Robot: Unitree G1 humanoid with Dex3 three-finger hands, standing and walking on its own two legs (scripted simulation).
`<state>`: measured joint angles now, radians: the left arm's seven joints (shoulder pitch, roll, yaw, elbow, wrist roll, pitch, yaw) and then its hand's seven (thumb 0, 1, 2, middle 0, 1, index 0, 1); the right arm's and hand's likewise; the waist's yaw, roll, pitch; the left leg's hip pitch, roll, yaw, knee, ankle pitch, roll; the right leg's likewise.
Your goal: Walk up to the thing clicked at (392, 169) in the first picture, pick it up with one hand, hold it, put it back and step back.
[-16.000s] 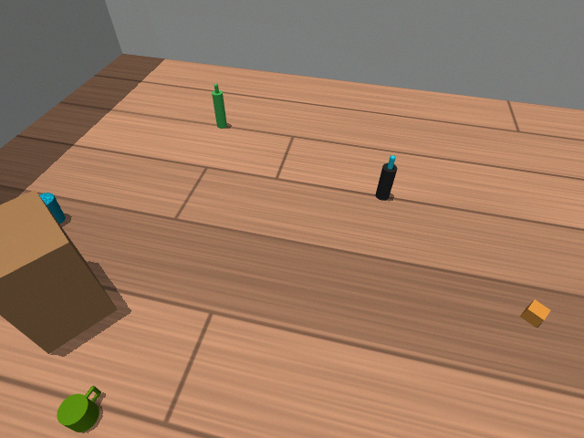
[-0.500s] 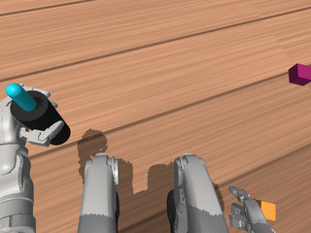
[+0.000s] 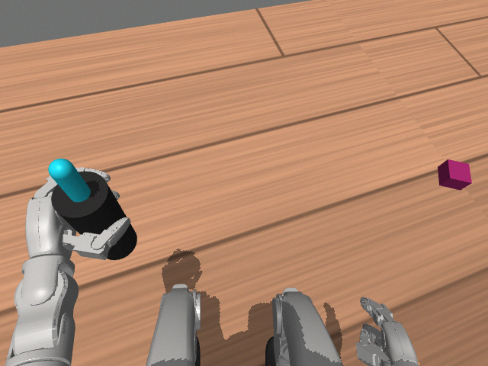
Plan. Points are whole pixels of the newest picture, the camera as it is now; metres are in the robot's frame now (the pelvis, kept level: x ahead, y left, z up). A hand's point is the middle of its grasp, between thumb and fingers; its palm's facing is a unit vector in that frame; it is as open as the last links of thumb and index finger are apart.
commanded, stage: lift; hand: left
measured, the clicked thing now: (94, 212) +0.35 +0.23 +0.02
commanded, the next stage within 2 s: hold in 1.28 s
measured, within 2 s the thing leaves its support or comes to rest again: neither
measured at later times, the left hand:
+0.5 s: hand (78, 184) +0.35 +0.21 +0.11, palm faces +0.20 -0.98 -0.04, open 9.4 cm
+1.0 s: hand (77, 162) +0.35 +0.19 +0.16, palm faces +0.19 -0.98 -0.03, open 9.3 cm
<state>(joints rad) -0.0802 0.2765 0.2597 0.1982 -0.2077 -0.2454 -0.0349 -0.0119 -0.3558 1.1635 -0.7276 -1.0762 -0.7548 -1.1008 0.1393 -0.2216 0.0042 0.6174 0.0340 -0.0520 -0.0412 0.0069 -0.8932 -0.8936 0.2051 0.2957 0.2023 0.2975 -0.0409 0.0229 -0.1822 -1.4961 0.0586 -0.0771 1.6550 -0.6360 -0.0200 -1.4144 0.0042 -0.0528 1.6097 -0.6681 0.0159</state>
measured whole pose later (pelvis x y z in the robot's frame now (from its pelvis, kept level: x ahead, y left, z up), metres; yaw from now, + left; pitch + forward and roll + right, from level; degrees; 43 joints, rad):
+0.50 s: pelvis +0.02 +0.00 +0.10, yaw +2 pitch +17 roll -3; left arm -0.05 0.23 0.17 0.29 -0.17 -0.28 0.00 -0.01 -0.34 1.14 -0.74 -1.05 -0.76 -1.08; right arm 0.21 -0.21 0.02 0.64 0.01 -0.07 -0.05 0.01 -0.90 -0.90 0.20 0.30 0.20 0.30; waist -0.04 0.02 -0.12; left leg -1.03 0.05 -0.05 1.26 -0.53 -0.01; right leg -0.95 -0.01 -0.04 1.21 -0.56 0.02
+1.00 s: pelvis +0.03 +0.00 +0.14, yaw +3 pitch +11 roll -2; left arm -0.06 0.21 0.14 0.35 -0.16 -0.29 0.01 -0.01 -0.32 1.12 -0.73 -1.05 -0.75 -1.08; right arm 0.22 -0.20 0.03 0.66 0.00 -0.06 -0.06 0.01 -0.90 -0.90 0.20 0.30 0.20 0.30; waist -0.04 0.01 -0.07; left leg -0.78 0.05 -0.03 1.05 -0.47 -0.02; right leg -0.71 -0.01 -0.04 1.00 -0.49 0.02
